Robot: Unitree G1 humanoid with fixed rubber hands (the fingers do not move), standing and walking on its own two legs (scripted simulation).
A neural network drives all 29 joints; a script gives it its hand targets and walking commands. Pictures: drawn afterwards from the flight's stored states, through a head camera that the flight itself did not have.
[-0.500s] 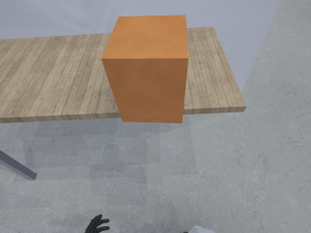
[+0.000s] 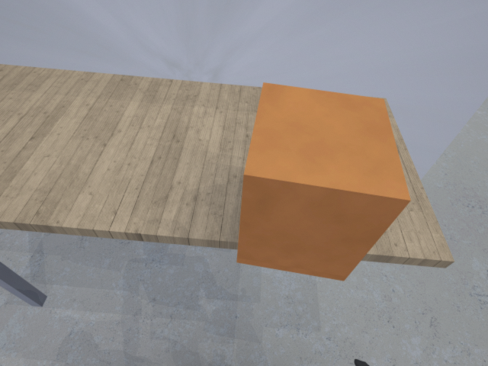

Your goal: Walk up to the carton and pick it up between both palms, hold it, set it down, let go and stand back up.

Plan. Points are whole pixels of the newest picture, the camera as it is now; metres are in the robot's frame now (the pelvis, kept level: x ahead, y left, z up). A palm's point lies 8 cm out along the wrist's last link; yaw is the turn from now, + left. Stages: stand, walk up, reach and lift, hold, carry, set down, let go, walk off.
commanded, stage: walk up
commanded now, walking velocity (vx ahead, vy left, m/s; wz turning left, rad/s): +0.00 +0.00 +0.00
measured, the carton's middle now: (305, 186) +0.41 -0.06 +0.07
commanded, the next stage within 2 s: none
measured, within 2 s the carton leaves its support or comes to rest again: neither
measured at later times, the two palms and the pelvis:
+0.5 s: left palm out of the picture +0.06 +0.24 -0.15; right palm out of the picture -0.01 -0.26 -0.15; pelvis -0.02 +0.00 -0.01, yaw -2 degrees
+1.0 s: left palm out of the picture -0.07 +0.28 -0.14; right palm out of the picture -0.08 -0.15 -0.13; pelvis -0.07 +0.06 +0.01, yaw -3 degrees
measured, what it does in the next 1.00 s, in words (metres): steps on the spot: right foot, then left foot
